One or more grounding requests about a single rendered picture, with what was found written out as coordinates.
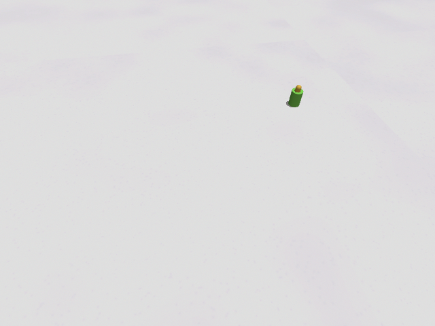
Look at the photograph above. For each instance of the bottle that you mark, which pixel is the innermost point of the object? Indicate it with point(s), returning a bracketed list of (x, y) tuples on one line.
[(295, 96)]

